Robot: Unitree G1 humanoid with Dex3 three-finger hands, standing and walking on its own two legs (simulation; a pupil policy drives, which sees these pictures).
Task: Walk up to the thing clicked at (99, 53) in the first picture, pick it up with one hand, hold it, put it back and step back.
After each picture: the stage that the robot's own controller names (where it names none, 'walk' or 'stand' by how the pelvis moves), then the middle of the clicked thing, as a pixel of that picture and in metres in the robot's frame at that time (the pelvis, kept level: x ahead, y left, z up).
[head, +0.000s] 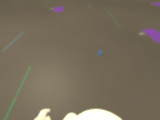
stand; (99, 53) +1.39 -0.21 -0.72
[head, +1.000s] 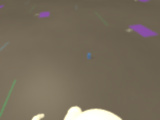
walk; (89, 55) +1.26 +0.12 -0.70
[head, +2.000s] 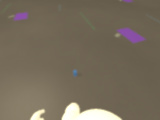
walk; (75, 73) +0.77 +0.27 -0.71
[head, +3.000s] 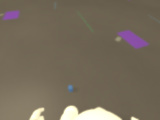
walk; (70, 88) +0.46 +0.23 -0.70
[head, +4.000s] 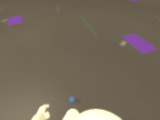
stand; (72, 100) +0.32 +0.21 -0.71
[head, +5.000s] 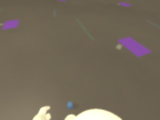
stand; (70, 105) +0.29 +0.21 -0.72
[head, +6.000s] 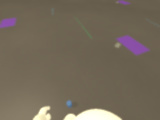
stand; (69, 104) +0.29 +0.22 -0.73
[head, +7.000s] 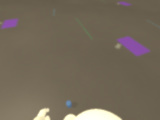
stand; (68, 104) +0.30 +0.23 -0.73
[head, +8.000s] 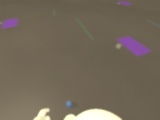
stand; (69, 104) +0.29 +0.23 -0.73
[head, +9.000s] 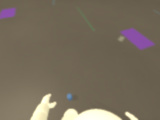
go down; (69, 97) +0.31 +0.22 -0.71
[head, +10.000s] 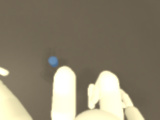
go down; (53, 62) +0.38 +0.27 -0.28
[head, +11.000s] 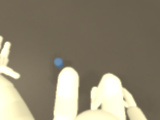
close in; (59, 63) +0.37 +0.26 -0.29
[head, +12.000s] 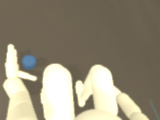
close in; (29, 62) +0.35 +0.29 -0.21
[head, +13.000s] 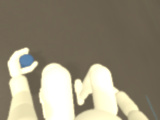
close; (26, 62) +0.35 +0.29 -0.21
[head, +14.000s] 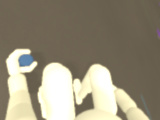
lift; (25, 61) +0.34 +0.30 -0.22
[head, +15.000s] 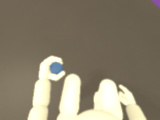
lift; (57, 70) +0.31 +0.23 -0.02
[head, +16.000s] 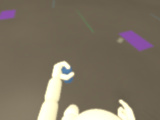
lift; (67, 74) +0.32 +0.16 +0.02
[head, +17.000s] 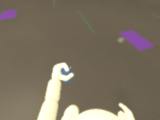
hold; (66, 74) +0.32 +0.17 +0.00
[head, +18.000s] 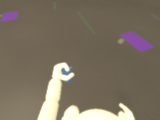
hold; (67, 74) +0.33 +0.17 +0.01
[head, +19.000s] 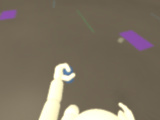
crouch; (68, 75) +0.33 +0.16 +0.00
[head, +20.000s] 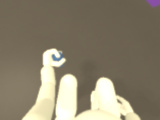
crouch; (58, 59) +0.41 +0.23 -0.09
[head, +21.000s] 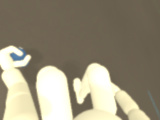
lower; (20, 58) +0.38 +0.31 -0.22
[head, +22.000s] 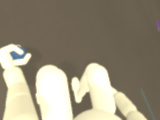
lower; (19, 56) +0.39 +0.31 -0.22
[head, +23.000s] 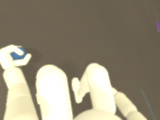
lower; (20, 56) +0.38 +0.31 -0.22
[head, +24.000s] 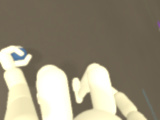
lower; (20, 57) +0.38 +0.31 -0.22
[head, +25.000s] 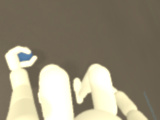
loosen; (25, 58) +0.37 +0.30 -0.22
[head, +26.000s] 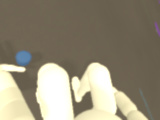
withdraw; (23, 59) +0.37 +0.29 -0.22
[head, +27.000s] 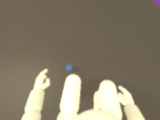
walk; (69, 68) +0.40 +0.22 -0.41
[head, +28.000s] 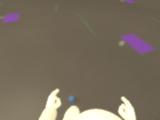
stand; (71, 99) +0.34 +0.19 -0.66
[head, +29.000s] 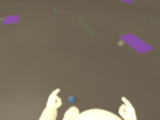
stand; (71, 99) +0.34 +0.20 -0.67
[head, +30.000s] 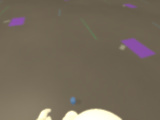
stand; (73, 100) +0.35 +0.18 -0.71
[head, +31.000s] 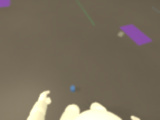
walk; (72, 88) +0.39 +0.15 -0.70
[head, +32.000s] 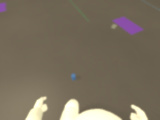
walk; (73, 77) +0.56 +0.22 -0.69
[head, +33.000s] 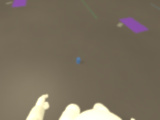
walk; (78, 60) +0.91 +0.20 -0.69
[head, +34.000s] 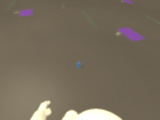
stand; (78, 64) +0.97 +0.19 -0.71
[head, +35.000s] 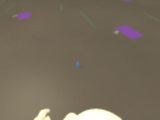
stand; (77, 65) +0.98 +0.22 -0.73
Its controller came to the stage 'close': yes
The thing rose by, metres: 0.71
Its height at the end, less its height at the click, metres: +0.00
